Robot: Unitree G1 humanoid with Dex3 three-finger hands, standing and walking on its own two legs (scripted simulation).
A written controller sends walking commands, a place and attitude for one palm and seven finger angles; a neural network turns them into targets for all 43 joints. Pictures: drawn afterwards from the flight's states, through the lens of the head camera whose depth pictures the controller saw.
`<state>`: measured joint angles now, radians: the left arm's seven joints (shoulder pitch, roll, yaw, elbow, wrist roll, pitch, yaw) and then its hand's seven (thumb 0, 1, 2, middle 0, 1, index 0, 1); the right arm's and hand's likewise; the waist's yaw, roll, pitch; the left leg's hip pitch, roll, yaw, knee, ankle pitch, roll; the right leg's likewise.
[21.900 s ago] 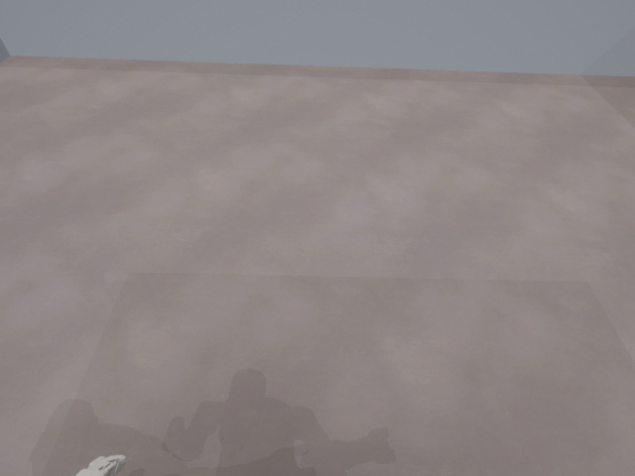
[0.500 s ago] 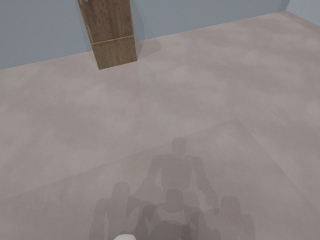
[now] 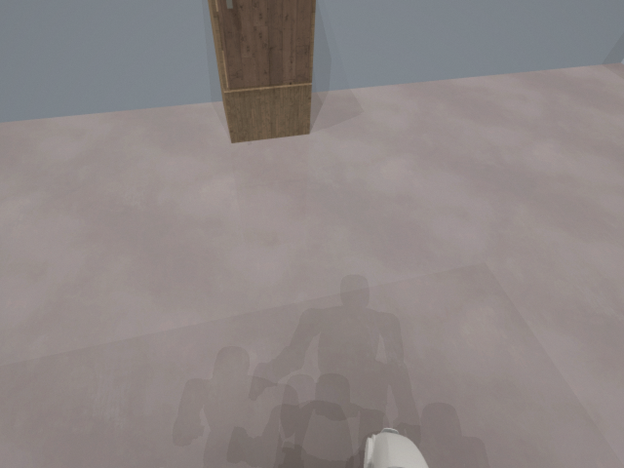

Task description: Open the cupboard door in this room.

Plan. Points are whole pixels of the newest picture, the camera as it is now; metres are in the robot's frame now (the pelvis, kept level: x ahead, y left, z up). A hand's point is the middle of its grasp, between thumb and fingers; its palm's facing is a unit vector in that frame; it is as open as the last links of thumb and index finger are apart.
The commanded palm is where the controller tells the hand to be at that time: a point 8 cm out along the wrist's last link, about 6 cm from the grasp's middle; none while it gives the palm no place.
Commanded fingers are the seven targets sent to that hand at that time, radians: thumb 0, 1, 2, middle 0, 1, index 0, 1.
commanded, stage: turn or walk to find it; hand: left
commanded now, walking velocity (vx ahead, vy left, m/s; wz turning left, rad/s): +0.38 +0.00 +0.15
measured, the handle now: out of the picture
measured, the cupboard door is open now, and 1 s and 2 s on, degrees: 0 0 0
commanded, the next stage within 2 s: stand and wait in 0.92 s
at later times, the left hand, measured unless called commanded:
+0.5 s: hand (224, 427) +0.21 +0.14 -0.16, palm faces +0.15 -0.96 -0.25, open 7.2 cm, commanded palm none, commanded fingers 0.00 0.90 0.90 -0.20 -0.30 -0.20 -0.30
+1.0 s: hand (209, 284) +0.46 +0.22 -0.17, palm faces +0.17 -0.97 -0.17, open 7.4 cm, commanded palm none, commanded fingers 0.00 0.90 0.90 -0.20 -0.30 -0.20 -0.30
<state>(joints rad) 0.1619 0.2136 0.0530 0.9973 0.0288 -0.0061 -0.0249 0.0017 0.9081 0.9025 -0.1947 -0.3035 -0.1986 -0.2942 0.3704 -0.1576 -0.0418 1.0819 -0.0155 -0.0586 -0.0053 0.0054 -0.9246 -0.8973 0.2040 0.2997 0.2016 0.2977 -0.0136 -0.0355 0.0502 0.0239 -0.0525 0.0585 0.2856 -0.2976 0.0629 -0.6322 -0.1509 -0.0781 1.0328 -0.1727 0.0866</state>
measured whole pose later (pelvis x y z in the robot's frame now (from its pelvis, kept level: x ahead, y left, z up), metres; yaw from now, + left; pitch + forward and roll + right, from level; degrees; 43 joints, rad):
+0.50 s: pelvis +0.23 -0.05 +0.00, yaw +6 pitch -1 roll +0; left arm 0.32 0.18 0.05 1.11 0.02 -0.08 0.01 -0.01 0.94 0.90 -0.20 -0.30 -0.20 -0.29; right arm 0.21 -0.19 -0.07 1.04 -0.03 -0.01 0.02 0.01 -0.92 -0.90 0.20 0.30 0.19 0.30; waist 0.00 0.03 0.04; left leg -0.61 0.13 0.01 1.08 -0.16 -0.02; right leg -0.13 -0.02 -0.20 0.41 -0.26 -0.06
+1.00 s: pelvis +0.43 +0.03 +0.00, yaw +6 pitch -2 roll +0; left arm 0.21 0.19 0.07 1.05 0.03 -0.01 -0.01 0.00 0.91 0.90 -0.19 -0.30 -0.20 -0.29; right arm 0.26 -0.19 -0.07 1.05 -0.02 -0.08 -0.02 -0.03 -0.96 -0.90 0.20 0.30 0.20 0.30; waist 0.01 -0.03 0.05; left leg -0.10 0.01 0.17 0.38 -0.25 0.05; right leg -0.59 -0.16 -0.06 1.09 -0.22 0.04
